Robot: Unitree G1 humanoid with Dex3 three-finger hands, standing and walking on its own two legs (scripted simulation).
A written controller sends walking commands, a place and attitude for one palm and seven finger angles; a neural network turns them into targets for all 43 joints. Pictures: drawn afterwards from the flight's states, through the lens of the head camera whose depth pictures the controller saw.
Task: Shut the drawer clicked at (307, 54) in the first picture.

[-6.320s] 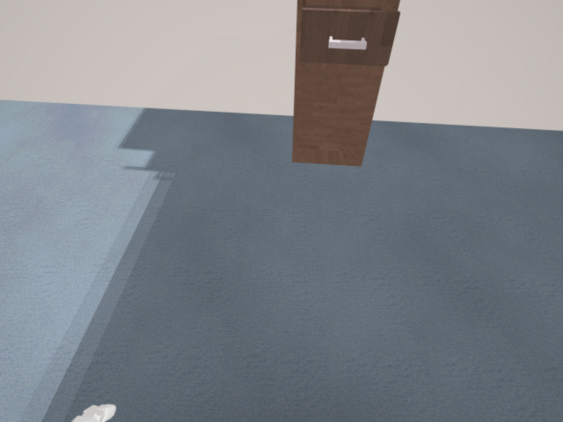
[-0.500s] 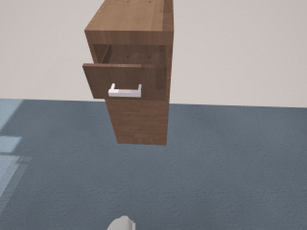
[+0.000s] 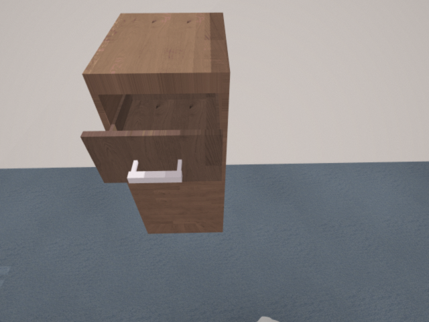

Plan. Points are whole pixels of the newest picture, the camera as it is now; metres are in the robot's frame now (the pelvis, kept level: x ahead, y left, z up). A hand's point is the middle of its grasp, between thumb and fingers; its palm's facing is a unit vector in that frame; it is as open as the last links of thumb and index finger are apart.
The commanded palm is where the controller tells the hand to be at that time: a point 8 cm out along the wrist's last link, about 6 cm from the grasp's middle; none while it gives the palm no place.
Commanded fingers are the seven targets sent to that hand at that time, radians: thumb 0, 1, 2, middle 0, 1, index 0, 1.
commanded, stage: come to a stop and stand still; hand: left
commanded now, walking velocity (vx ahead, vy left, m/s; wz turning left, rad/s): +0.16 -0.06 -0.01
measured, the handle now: (156, 170) +0.47 +0.17 -0.03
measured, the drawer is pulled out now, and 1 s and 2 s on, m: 0.17 0.17 0.17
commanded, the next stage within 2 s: look again from close up in 1.12 s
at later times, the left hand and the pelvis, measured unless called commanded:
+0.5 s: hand out of the picture +0.09 +0.18 -0.16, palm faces +0.07 -0.96 -0.26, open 7.3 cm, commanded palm none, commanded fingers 0.00 0.90 0.90 -0.20 -0.30 -0.20 -0.30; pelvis +0.02 -0.01 +0.00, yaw +1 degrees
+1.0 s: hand out of the picture +0.02 +0.17 -0.18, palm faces -0.03 -0.98 -0.20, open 7.3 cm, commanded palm none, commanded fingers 0.00 0.90 0.90 -0.20 -0.30 -0.20 -0.30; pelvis +0.02 -0.01 +0.00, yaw +0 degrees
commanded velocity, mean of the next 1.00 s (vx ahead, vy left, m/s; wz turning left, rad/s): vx -0.04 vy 0.01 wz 0.00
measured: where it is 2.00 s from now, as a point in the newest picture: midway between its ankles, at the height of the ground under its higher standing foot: outside the picture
